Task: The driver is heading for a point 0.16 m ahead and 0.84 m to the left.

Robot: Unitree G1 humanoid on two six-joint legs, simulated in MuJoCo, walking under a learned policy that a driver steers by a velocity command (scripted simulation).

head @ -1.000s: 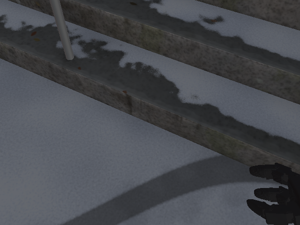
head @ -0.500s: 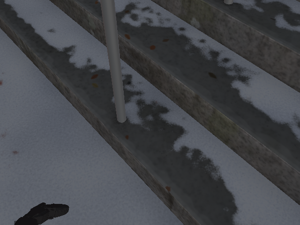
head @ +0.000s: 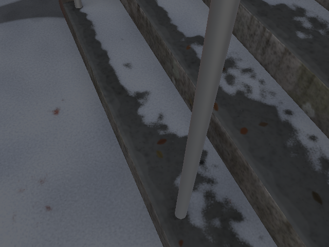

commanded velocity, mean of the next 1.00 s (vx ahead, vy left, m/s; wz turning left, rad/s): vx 0.39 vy -0.02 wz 0.81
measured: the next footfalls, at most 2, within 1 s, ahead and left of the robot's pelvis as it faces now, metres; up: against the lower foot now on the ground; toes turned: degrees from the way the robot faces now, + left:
right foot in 0.34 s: +0.28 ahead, -0.14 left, +0.16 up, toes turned +11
left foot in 0.86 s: +0.13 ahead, +0.11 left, +0.00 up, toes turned +35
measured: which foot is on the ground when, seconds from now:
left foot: down 0.00-0.36, up 0.38-0.84, down 0.86-1.00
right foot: up 0.00-0.32, down 0.34-0.86, up 0.88-1.00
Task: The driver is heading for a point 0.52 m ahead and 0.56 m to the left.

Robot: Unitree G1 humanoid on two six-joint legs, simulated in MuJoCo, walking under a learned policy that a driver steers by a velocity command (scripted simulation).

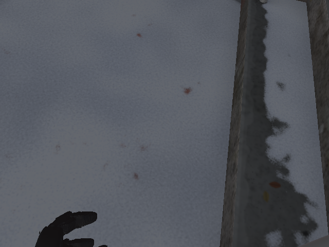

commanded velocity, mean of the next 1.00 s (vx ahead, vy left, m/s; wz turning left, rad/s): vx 0.97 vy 0.00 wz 0.87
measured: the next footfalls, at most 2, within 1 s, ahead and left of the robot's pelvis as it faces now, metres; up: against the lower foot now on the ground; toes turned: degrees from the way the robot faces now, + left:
right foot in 0.50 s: +0.34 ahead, +0.15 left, +0.00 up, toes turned +41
left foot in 0.78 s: +0.23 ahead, +0.58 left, +0.00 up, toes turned +48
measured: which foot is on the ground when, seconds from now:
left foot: down 0.00-0.48, up 0.50-0.76, down 0.78-1.00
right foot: up 0.00-0.48, down 0.50-0.76, up 0.78-1.00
